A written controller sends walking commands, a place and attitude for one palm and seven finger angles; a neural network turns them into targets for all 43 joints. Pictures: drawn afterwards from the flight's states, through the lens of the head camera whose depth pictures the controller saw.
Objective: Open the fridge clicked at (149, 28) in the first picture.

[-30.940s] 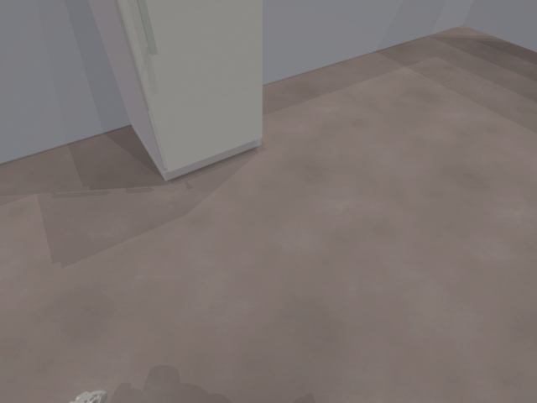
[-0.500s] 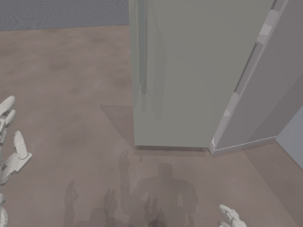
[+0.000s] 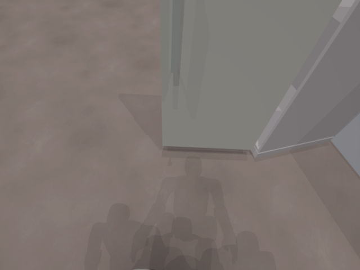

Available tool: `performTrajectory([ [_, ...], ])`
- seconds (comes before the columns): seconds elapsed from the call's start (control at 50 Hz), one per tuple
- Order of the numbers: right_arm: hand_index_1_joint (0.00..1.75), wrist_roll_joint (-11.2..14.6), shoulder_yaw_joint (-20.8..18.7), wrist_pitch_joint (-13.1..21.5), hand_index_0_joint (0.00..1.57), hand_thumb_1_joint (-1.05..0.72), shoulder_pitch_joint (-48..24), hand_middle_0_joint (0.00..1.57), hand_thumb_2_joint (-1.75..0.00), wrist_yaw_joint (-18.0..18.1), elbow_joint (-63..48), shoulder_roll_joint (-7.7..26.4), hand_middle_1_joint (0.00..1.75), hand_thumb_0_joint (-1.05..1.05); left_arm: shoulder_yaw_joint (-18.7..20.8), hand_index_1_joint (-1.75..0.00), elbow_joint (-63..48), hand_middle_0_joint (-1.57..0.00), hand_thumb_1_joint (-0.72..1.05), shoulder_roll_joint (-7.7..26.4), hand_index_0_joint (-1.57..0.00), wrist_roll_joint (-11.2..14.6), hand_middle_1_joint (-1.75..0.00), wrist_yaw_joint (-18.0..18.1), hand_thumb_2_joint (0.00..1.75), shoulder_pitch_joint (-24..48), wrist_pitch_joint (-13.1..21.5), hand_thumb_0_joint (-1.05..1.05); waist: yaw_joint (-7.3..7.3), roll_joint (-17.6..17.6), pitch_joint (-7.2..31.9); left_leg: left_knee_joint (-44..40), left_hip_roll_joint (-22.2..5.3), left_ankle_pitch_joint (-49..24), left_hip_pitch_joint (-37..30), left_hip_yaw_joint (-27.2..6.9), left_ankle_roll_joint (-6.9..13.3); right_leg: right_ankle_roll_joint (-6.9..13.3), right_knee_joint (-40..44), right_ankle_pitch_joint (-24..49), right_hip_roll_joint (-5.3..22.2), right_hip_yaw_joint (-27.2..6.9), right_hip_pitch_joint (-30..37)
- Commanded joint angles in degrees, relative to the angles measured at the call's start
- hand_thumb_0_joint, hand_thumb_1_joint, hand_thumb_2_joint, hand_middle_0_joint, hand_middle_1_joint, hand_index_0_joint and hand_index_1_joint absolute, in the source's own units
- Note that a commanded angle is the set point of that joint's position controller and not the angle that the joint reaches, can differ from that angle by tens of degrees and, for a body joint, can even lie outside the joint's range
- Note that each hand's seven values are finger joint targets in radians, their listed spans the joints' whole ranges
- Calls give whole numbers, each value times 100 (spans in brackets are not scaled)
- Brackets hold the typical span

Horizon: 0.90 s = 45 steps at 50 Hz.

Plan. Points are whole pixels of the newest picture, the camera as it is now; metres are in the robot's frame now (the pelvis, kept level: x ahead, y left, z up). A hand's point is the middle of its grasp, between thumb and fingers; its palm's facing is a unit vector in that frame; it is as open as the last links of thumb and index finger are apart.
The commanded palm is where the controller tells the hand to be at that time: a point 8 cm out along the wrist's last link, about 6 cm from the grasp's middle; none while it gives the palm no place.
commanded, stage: let the arm hang, fingers relaxed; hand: left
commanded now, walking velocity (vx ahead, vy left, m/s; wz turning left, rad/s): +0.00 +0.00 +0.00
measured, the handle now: (176, 4) +0.81 +0.07 +0.17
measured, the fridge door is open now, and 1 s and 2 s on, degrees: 74 74 74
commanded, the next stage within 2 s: look to check the result in 0.58 s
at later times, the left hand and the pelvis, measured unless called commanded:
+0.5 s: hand out of the picture +0.08 +0.20 -0.18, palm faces -0.05 -0.98 -0.19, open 7.3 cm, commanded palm none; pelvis +0.02 +0.02 +0.00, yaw -2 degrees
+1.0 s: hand out of the picture +0.04 +0.20 -0.18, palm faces -0.06 -0.98 -0.19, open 7.3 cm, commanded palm none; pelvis +0.03 +0.02 +0.00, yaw -2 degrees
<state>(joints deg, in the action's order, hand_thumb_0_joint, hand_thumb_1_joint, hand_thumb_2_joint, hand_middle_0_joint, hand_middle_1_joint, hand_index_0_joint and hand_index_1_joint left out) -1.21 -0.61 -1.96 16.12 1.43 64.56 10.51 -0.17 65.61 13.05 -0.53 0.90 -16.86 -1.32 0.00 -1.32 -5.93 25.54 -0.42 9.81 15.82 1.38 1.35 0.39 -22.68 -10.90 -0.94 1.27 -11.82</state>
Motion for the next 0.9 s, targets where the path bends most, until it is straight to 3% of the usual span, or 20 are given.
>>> performTrajectory([
  [0.0,30,18,-135,200,20,-90,-89,20,-90,57,-207,781,30,0,100,-30,-181,-20,90,535,-20,-22,-30,54,90,123,190,0,39,278,545,-737,-652,200,-372,-623,112,215,474,-110,576,-509,62],
  [0.04,30,28,-151,209,20,-90,-76,20,-90,53,-169,800,30,0,97,-30,-115,-20,90,558,-20,-33,-30,66,90,98,198,0,32,189,600,-708,-646,18,-456,-612,122,211,442,2,586,-501,101],
  [0.2,30,-8,-139,185,20,-90,-271,20,-90,17,-77,671,30,0,79,-30,-80,-20,90,427,-20,-68,-30,91,90,206,158,0,23,248,300,-991,-662,430,-369,-665,116,120,336,-210,557,-438,-114],
  [0.24,30,4,-141,208,20,-90,-262,20,-90,8,-69,660,30,0,94,-30,-104,-20,90,448,-20,-83,-30,101,90,189,182,0,18,81,466,-929,-655,135,-506,-653,126,110,333,-35,585,-460,-34],
  [0.44,30,19,-111,254,20,-90,-391,20,-90,-7,-53,653,30,0,88,-30,-197,-20,90,465,-20,-70,-30,117,90,346,238,0,53,134,512,-828,-619,-594,-801,-485,84,60,413,392,661,-548,46],
  [0.88,30,38,-97,255,20,-90,-217,20,-90,43,102,579,30,0,41,-30,-40,-20,90,368,-20,-37,-30,130,90,130,245,0,75,88,431,-798,-616,-755,-977,-387,103,80,515,534,680,-581,109],
])
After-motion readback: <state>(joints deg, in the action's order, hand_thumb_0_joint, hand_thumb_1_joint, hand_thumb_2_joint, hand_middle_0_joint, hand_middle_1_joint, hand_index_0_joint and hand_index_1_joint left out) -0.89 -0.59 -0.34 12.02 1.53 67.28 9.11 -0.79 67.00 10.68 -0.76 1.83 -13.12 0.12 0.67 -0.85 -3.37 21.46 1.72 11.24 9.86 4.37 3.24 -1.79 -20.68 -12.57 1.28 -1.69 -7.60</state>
